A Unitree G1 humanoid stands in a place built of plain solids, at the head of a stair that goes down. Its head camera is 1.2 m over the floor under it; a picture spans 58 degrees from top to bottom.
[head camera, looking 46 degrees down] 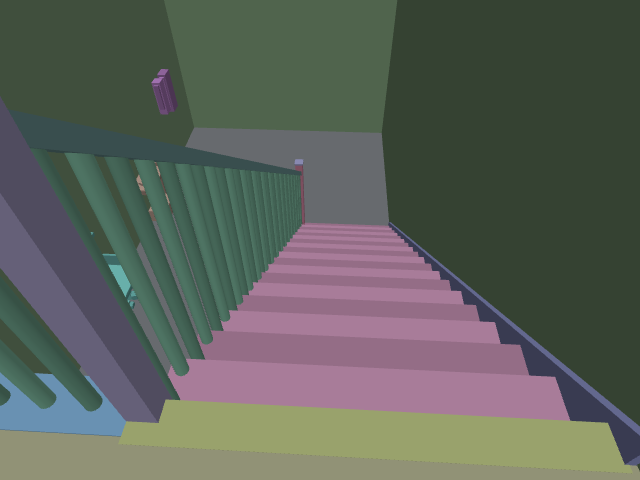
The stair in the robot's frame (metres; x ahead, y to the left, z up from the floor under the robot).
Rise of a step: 0.18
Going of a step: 0.23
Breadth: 1.32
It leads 3 degrees to the right of straight ahead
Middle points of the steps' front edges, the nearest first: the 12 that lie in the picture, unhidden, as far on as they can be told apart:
0.50 -0.18 0.00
0.72 -0.14 -0.18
0.95 -0.15 -0.36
1.17 -0.17 -0.53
1.40 -0.18 -0.71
1.62 -0.19 -0.88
1.85 -0.20 -1.06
2.07 -0.21 -1.24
2.30 -0.23 -1.41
2.52 -0.24 -1.59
2.75 -0.25 -1.76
2.97 -0.26 -1.94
